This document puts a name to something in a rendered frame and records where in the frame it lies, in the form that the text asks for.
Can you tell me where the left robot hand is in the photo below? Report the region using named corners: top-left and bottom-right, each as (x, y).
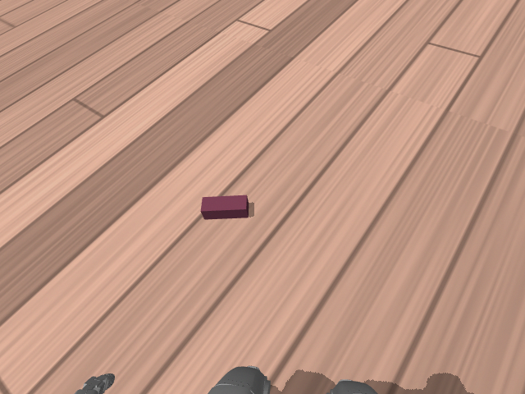
top-left (75, 373), bottom-right (115, 394)

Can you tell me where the carton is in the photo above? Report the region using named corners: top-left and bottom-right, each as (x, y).
top-left (201, 195), bottom-right (249, 220)

